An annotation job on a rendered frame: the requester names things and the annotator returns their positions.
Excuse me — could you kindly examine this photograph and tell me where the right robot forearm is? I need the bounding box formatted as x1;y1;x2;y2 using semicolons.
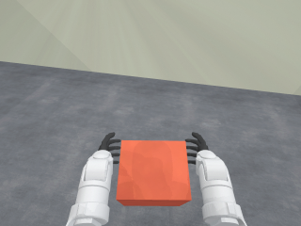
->
196;150;247;226

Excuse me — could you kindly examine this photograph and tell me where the carton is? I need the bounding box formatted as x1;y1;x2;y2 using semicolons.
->
116;140;192;206

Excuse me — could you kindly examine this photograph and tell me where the robot left hand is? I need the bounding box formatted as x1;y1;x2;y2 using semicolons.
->
98;132;121;164

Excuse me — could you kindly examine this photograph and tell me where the left robot forearm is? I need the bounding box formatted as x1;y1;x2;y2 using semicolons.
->
66;150;114;226

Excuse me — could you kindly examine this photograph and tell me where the robot right hand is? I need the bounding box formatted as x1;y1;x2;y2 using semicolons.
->
185;132;209;165

